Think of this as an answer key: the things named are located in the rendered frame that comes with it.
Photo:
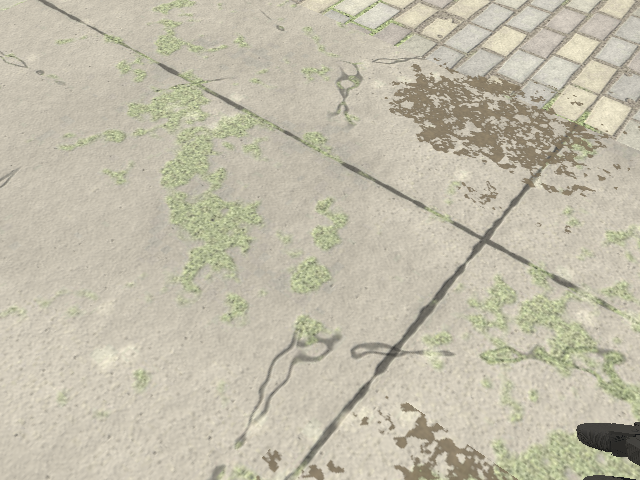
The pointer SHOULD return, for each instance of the robot right hand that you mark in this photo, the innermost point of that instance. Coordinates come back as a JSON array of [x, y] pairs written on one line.
[[622, 440]]

